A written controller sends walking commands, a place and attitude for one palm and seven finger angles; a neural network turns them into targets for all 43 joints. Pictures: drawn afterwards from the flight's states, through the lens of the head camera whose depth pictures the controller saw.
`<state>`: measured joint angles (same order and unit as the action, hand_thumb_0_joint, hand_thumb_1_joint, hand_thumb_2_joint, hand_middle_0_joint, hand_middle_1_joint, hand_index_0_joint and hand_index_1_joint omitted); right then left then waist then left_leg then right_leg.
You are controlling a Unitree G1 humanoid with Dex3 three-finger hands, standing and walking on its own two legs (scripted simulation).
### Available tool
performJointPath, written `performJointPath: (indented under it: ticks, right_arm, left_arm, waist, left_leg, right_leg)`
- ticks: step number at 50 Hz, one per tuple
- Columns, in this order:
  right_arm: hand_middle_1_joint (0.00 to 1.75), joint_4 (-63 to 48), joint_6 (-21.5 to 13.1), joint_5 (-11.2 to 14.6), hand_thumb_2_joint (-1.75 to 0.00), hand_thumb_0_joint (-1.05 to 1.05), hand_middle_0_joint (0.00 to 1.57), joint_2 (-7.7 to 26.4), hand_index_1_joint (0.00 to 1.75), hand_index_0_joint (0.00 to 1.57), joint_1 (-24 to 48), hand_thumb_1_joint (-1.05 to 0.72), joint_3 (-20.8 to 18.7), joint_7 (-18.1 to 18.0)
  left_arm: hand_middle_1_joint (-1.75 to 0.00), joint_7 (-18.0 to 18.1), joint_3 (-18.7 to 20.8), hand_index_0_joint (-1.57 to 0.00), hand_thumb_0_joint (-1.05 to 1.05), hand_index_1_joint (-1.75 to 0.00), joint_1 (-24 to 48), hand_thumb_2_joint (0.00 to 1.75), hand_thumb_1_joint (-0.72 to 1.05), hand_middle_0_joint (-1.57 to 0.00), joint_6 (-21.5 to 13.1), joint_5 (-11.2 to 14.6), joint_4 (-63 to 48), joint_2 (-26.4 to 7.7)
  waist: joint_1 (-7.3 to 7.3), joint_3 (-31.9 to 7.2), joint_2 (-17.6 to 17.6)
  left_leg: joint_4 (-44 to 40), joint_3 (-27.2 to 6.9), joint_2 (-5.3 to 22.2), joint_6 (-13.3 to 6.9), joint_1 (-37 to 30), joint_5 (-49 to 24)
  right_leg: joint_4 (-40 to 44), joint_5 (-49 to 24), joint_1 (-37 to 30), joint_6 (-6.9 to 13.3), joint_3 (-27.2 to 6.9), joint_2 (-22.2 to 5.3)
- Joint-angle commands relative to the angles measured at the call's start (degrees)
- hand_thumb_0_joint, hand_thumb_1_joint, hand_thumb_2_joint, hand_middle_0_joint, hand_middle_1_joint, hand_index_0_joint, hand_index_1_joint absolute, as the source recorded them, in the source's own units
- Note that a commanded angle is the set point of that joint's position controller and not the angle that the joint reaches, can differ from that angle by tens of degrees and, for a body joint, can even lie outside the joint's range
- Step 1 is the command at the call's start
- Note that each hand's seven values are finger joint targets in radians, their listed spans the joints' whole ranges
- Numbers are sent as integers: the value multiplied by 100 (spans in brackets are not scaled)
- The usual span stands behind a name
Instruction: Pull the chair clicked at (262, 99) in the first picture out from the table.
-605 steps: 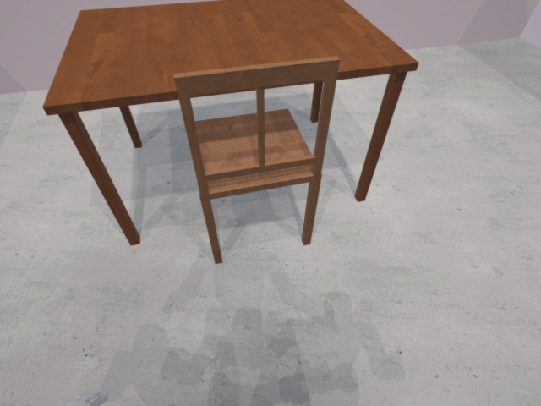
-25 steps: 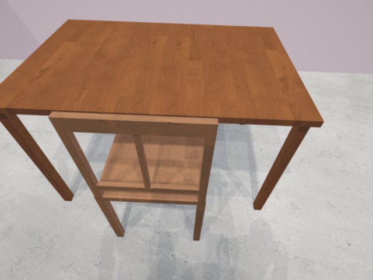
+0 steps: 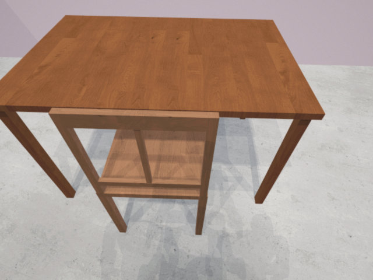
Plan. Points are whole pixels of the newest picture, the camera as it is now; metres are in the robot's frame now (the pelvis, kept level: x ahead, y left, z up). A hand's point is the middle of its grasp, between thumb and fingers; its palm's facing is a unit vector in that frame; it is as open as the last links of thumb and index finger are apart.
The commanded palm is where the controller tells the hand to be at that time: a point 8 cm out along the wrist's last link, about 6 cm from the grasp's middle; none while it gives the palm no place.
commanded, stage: come to a stop and stand still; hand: left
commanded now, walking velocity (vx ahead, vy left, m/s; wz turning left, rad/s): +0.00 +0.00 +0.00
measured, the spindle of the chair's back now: (144, 158) +0.48 +0.16 -0.10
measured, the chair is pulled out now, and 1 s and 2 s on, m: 0.00 0.00 0.00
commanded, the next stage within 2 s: look again from close up in 0.42 s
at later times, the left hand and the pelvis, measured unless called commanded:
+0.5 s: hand out of the picture +0.01 +0.20 -0.17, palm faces -0.01 -0.98 -0.21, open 7.4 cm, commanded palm none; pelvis +0.00 +0.03 +0.01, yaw -1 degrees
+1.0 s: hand out of the picture +0.00 +0.19 -0.17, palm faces +0.00 -0.98 -0.19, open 7.4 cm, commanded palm none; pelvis +0.00 +0.02 +0.01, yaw -1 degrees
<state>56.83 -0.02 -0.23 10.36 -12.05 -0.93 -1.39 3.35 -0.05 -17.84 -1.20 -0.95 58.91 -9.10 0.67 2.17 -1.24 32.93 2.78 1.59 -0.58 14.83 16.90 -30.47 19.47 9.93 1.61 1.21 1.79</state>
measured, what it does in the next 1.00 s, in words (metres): stands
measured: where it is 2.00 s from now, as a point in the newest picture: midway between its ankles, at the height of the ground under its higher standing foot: outside the picture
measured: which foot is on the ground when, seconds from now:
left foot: down 0.00-1.00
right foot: down 0.00-1.00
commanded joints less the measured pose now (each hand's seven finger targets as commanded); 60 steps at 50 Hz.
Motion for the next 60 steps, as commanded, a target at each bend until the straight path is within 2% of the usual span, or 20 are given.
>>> performJointPath:
  ticks: [1, 3, 4, 6, 9, 11, 14, 17, 23, 27, 30, 33, 39, 46, 49, 51, 52, 55, 58, 60]
  right_arm:
    - [30, -294, -82, -66, -90, 0, 20, 488, 30, 20, -238, -90, -19, 33]
    - [30, -318, -81, -72, -90, 0, 20, 592, 30, 20, -246, -90, -21, 52]
    - [30, -304, -81, -74, -90, 0, 20, 626, 30, 20, -253, -90, -24, 60]
    - [30, -272, -93, -94, -90, 0, 20, 665, 30, 20, -289, -90, -29, 64]
    - [30, -200, -137, -86, -90, 0, 20, 738, 30, 20, -294, -90, -19, 65]
    - [30, -130, -170, -73, -90, 0, 20, 738, 30, 20, -303, -90, 0, 59]
    - [30, -10, -205, -57, -90, 0, 20, 745, 30, 20, -354, -90, 16, 47]
    - [30, 124, -223, -40, -90, 0, 20, 688, 30, 20, -400, -90, 43, 31]
    - [30, 374, -226, -18, -90, 0, 20, 631, 30, 20, -465, -90, 70, 7]
    - [30, 488, -230, -10, -90, 0, 20, 584, 30, 20, -459, -90, 69, -10]
    - [30, 544, -218, -2, -90, 0, 20, 519, 30, 20, -439, -90, 72, -14]
    - [30, 581, -221, -10, -90, 0, 20, 547, 30, 20, -434, -90, 68, -18]
    - [30, 619, -229, -4, -90, 0, 20, 528, 30, 20, -430, -90, 62, -32]
    - [30, 632, -225, -3, -90, 0, 20, 519, 30, 20, -376, -90, 66, -35]
    - [30, 638, -223, -9, -90, 0, 20, 523, 30, 20, -418, -90, 73, -32]
    - [30, 642, -220, -7, -90, 0, 20, 506, 30, 20, -400, -90, 69, -33]
    - [30, 651, -220, -9, -90, 0, 20, 516, 30, 20, -423, -90, 79, -32]
    - [30, 653, -213, 2, -90, 0, 20, 476, 30, 20, -409, -90, 76, -29]
    - [30, 671, -227, -4, -90, 0, 20, 506, 30, 20, -459, -90, 73, -28]
    - [30, 682, -229, 7, -90, 0, 20, 468, 30, 20, -454, -90, 78, -35]
  left_arm:
    - [-30, -44, 82, -20, 0, -30, -104, 90, 90, -20, 10, -4, -408, -658]
    - [-30, -74, 59, -20, 0, -30, -51, 90, 90, -20, 23, -6, -404, -686]
    - [-30, -86, 57, -20, 0, -30, -5, 90, 90, -20, 31, -10, -424, -708]
    - [-30, -102, 70, -20, 0, -30, -12, 90, 90, -20, 48, -11, -449, -723]
    - [-30, -116, 68, -20, 0, -30, -21, 90, 90, -20, 36, -6, -415, -755]
    - [-30, -121, 62, -20, 0, -30, -46, 90, 90, -20, 29, -1, -384, -768]
    - [-30, -120, 55, -20, 0, -30, -47, 90, 90, -20, 11, 12, -286, -795]
    - [-30, -111, 48, -20, 0, -30, -65, 90, 90, -20, -5, 17, -195, -783]
    - [-30, -97, 26, -20, 0, -30, -104, 90, 90, -20, -11, 32, 17, -762]
    - [-30, -90, 16, -20, 0, -30, -143, 90, 90, -20, -13, 30, 148, -720]
    - [-30, -93, 5, -20, 0, -30, -189, 90, 90, -20, -11, 25, 211, -675]
    - [-30, -85, -7, -20, 0, -30, -216, 90, 90, -20, -24, 27, 260, -658]
    - [-30, -81, 0, -20, 0, -30, -236, 90, 90, -20, -23, 19, 314, -623]
    - [-30, -86, -2, -20, 0, -30, -269, 90, 90, -20, -15, 13, 330, -603]
    - [-30, -90, 10, -20, 0, -30, -243, 90, 90, -20, -10, 15, 333, -610]
    - [-30, -91, 8, -20, 0, -30, -264, 90, 90, -20, -12, 12, 336, -598]
    - [-30, -92, 8, -20, 0, -30, -268, 90, 90, -20, -11, 18, 339, -612]
    - [-30, -99, 8, -20, 0, -30, -298, 90, 90, -20, -14, 16, 330, -597]
    - [-30, -93, 6, -20, 0, -30, -311, 90, 90, -20, -35, 23, 340, -603]
    - [-30, -93, 5, -20, 0, -30, -316, 90, 90, -20, -40, 27, 338, -601]
  waist:
    - [-64, 419, -290]
    - [-50, 507, 174]
    - [-38, 589, 216]
    - [-50, 481, 99]
    - [-87, 212, 145]
    - [-113, 88, 52]
    - [-111, -85, 105]
    - [-103, -89, 216]
    - [-84, -44, 155]
    - [-84, 4, 113]
    - [-95, 120, 157]
    - [-73, -12, 142]
    - [-74, 34, 131]
    - [-98, 179, 147]
    - [-87, 106, 157]
    - [-100, 216, 155]
    - [-94, 130, 152]
    - [-117, 227, 221]
    - [-101, 5, 237]
    - [-112, 77, 270]
  left_leg:
    - [-904, -714, 442, -227, 156, -490]
    - [-1097, -763, 379, -217, 222, 69]
    - [-1197, -766, 369, -210, 255, 286]
    - [-1378, -843, 387, -225, 218, 477]
    - [-1483, -896, 436, -255, 104, 341]
    - [-1522, -901, 456, -275, 34, 149]
    - [-1418, -802, 447, -268, -205, -376]
    - [-1261, -673, 397, -252, -354, -898]
    - [-1194, -597, 380, -220, -492, -1246]
    - [-1198, -562, 388, -214, -572, -1339]
    - [-1275, -554, 394, -221, -545, -1138]
    - [-1219, -542, 385, -206, -684, -1306]
    - [-1253, -533, 402, -204, -708, -1417]
    - [-1335, -549, 392, -211, -663, -1284]
    - [-1389, -578, 403, -202, -672, -1229]
    - [-1401, -563, 391, -204, -627, -1178]
    - [-1402, -562, 399, -201, -664, -1207]
    - [-1454, -574, 398, -213, -607, -1042]
    - [-1370, -560, 394, -206, -748, -1314]
    - [-1373, -542, 400, -218, -720, -1372]
  right_leg:
    - [590, -347, 509, 133, -549, -503]
    - [704, 77, 615, 108, -581, -513]
    - [745, 250, 701, 102, -595, -518]
    - [673, 235, 661, 86, -541, -490]
    - [590, -75, 451, 49, -472, -511]
    - [568, -242, 331, 39, -443, -542]
    - [597, -523, 248, 14, -451, -606]
    - [641, -851, 212, 6, -496, -671]
    - [700, -1039, 180, -10, -519, -701]
    - [742, -1124, 193, -21, -522, -716]
    - [825, -1021, 237, -21, -514, -706]
    - [810, -1185, 215, -22, -547, -727]
    - [838, -1229, 204, -42, -543, -728]
    - [908, -1144, 238, -49, -526, -739]
    - [901, -1073, 193, -47, -517, -729]
    - [930, -1069, 237, -44, -518, -730]
    - [916, -1076, 200, -43, -509, -733]
    - [985, -975, 225, -40, -512, -720]
    - [938, -1202, 150, -36, -531, -758]
    - [959, -1251, 140, -37, -533, -737]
